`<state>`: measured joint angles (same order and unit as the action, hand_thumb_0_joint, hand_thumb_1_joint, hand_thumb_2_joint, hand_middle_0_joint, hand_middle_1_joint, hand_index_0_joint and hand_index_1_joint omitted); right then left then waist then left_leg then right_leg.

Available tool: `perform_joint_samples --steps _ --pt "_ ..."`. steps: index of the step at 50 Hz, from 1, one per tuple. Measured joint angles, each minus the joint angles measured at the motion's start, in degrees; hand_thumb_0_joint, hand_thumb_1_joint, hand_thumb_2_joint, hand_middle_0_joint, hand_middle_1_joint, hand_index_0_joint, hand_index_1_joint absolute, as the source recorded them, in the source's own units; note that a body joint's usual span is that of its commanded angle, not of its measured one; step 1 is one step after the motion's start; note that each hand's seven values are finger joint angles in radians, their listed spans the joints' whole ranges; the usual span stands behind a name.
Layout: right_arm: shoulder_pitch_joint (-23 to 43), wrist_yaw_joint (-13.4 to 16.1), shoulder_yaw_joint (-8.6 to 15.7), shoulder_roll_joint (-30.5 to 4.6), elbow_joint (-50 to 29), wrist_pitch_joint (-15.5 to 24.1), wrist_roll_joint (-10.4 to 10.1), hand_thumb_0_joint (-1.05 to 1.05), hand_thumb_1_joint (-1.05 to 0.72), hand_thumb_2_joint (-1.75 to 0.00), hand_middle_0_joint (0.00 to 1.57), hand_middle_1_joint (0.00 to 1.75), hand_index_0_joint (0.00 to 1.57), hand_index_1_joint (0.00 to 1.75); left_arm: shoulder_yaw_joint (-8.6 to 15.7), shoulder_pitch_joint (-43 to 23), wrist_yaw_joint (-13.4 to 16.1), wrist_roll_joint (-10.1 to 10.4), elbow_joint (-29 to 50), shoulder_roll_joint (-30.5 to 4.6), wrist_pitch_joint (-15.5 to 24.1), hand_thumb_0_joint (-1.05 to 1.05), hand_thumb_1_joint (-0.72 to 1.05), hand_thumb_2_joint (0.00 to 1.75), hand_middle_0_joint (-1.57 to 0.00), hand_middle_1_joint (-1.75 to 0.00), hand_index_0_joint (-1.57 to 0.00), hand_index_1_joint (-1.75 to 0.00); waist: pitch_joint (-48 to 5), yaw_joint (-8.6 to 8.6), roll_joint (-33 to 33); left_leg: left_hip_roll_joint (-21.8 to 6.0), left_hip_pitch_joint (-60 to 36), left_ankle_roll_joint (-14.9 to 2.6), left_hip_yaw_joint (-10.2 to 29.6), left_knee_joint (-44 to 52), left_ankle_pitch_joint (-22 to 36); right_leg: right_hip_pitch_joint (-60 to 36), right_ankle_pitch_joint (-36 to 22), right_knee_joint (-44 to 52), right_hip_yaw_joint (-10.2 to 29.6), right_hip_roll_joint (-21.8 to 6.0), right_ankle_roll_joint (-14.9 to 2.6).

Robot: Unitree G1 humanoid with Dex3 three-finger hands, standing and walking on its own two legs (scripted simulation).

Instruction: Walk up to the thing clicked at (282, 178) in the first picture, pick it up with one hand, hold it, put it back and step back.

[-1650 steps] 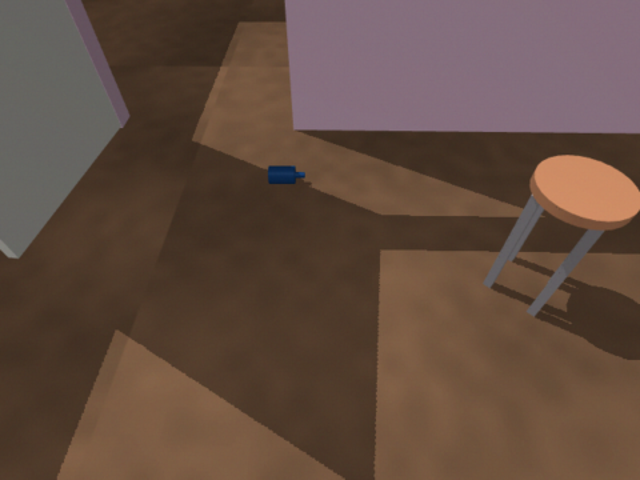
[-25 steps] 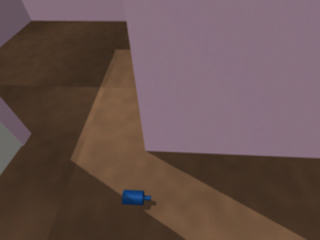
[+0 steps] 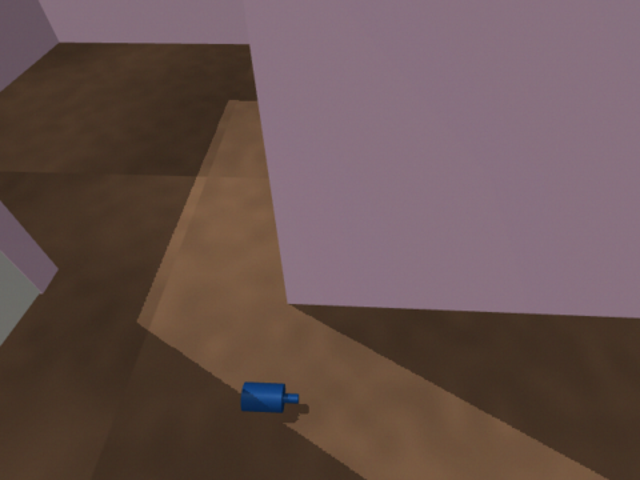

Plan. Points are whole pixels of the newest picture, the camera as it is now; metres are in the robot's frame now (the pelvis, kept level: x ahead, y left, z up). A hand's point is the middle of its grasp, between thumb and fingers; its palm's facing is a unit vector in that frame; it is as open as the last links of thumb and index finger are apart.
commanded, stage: stand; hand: left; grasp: from above
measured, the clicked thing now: (271, 397) +0.49 +0.19 -0.74
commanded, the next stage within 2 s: step back in 0.52 s
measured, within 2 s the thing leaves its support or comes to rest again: neither
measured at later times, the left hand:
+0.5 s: hand out of the picture +0.07 +0.25 -0.16, palm faces +0.00 -0.94 -0.33, open 7.4 cm
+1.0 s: hand out of the picture +0.09 +0.32 -0.18, palm faces -0.03 -0.94 -0.35, open 7.4 cm
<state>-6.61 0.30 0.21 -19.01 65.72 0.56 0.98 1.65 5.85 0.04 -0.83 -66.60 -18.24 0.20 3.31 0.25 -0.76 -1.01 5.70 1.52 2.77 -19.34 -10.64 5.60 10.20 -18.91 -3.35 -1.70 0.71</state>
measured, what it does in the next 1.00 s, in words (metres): lifts its right foot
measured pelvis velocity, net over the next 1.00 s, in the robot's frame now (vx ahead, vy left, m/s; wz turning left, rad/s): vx -0.06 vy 0.06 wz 0.00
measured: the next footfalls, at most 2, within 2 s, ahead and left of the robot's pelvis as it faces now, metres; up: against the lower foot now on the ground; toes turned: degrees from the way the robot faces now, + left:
right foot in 1.24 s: -0.09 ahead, -0.07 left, +0.00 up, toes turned -1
left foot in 1.60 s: -0.17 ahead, +0.18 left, +0.00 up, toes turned -4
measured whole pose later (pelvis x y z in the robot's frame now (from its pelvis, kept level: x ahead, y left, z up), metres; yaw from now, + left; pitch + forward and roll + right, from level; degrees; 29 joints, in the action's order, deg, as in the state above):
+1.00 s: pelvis -0.06 +0.06 -0.02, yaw +0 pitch +0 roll -1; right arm -8.2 0.2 2.6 -20.1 53.4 -2.0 1.9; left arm 3.8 0.8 1.9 0.2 -51.6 -22.7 -3.7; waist 12.3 -1.8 2.8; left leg 1.9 17.3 -3.2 0.4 -34.4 -16.7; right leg 27.1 30.0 -64.7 9.0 6.6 -0.9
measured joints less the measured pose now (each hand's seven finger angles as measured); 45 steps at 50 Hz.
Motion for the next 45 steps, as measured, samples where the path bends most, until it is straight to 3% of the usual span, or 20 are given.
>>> perform_joint_samples --steps 26,30,33,36,38,40,41,42,45 --pt "0.1 -0.1 -0.4 -0.3 -0.2 0.1 -0.1 0.01 -0.90 -0.90 0.21 0.30 0.20 0.30 -0.4 0.3 -0.2 0.3 0.4 -0.4 0.2 0.01 0.91 0.90 -0.21 -0.30 -0.21 -0.29 0.2 -0.07 0.0 0.0 0.0 0.06 0.0 0.3 -0.5 0.2 0.7 0.0 0.0 0.0 0.00" --pt "1.8 -0.6 0.4 -1.4 -2.8 -1.0 -1.0 0.01 -0.90 -0.90 0.21 0.30 0.20 0.30 1.1 -0.7 -0.1 1.3 3.0 -0.7 -0.2 0.01 0.91 0.90 -0.21 -0.30 -0.21 -0.30 2.7 -0.51 -0.5 -0.1 3.9 -0.55 0.3 -5.4 -2.3 2.9 1.6 -3.4 -0.2 0.1 -0.18" --pt "3.2 -0.7 1.4 -2.5 -5.4 -1.7 -1.4 0.01 -0.90 -0.90 0.21 0.30 0.20 0.30 1.9 -2.2 0.1 1.3 5.5 -1.3 -0.8 0.01 0.91 0.90 -0.21 -0.30 -0.21 -0.30 5.5 -0.81 -0.5 0.5 8.4 -2.09 0.0 -12.6 -2.4 5.2 2.1 -6.3 -0.2 -0.4 -0.22" --pt "3.2 -1.0 2.3 -3.6 -7.8 -2.8 -1.3 0.01 -0.90 -0.90 0.21 0.30 0.20 0.30 2.3 -3.0 0.3 0.4 8.1 -1.9 -1.6 0.01 0.91 0.90 -0.21 -0.30 -0.21 -0.30 7.0 -0.73 0.3 2.7 12.5 -3.76 -0.3 -23.6 -11.7 7.8 2.9 -9.7 0.6 -1.8 0.14" --pt "2.3 -1.3 2.8 -4.1 -9.2 -3.0 -1.3 0.01 -0.91 -0.90 0.20 0.30 0.20 0.30 2.3 -3.4 0.3 -0.1 9.5 -2.5 -2.0 0.01 0.91 0.90 -0.21 -0.30 -0.21 -0.30 6.9 -1.10 1.1 3.4 13.0 -4.54 -0.6 -26.0 -14.2 9.7 3.6 -12.0 1.1 -2.8 0.66" --pt "0.8 -1.4 3.1 -4.6 -10.2 -2.7 -1.2 0.01 -0.91 -0.90 0.20 0.30 0.20 0.30 2.3 -4.0 0.4 -0.2 11.0 -3.2 -2.6 0.01 0.91 0.90 -0.21 -0.30 -0.21 -0.30 6.5 -1.76 1.4 2.6 11.2 -4.61 -1.0 -21.3 -7.4 12.0 4.8 -15.1 0.9 -3.3 1.60" --pt "0.1 -1.3 3.4 -4.8 -10.5 -2.5 -0.8 0.00 -0.91 -0.90 0.20 0.30 0.20 0.30 2.2 -4.5 0.4 0.1 11.7 -3.5 -2.9 0.01 0.91 0.90 -0.21 -0.30 -0.21 -0.30 6.3 -1.97 1.3 2.4 10.4 -3.71 -0.7 -19.2 -9.0 13.6 5.6 -17.5 1.0 -3.3 1.31" --pt "-0.2 -1.1 3.6 -4.4 -10.4 -2.3 -0.4 0.00 -0.91 -0.90 0.20 0.30 0.20 0.30 2.4 -5.5 0.6 0.5 12.4 -4.0 -3.2 0.01 0.91 0.90 -0.21 -0.30 -0.21 -0.30 7.0 -1.91 2.1 2.9 10.6 -3.55 -0.9 -19.5 -10.7 15.1 9.1 -20.8 3.6 -2.7 0.27" --pt "-1.0 -0.9 3.0 -2.4 -10.6 -2.4 0.5 0.01 -0.91 -0.90 0.20 0.30 0.20 0.30 2.7 -6.9 1.6 0.7 14.2 -5.1 -3.8 0.01 0.91 0.90 -0.21 -0.30 -0.21 -0.29 9.0 -1.84 3.9 3.5 11.1 -4.04 -1.3 -19.3 -9.7 18.9 20.3 -33.1 10.8 3.1 -1.68"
